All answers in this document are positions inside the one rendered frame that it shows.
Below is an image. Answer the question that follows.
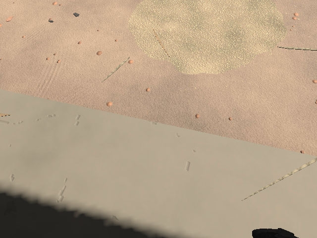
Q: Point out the robot right hand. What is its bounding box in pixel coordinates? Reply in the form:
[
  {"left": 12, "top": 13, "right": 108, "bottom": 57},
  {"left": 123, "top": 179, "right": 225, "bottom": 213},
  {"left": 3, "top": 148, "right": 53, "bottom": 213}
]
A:
[{"left": 252, "top": 228, "right": 298, "bottom": 238}]

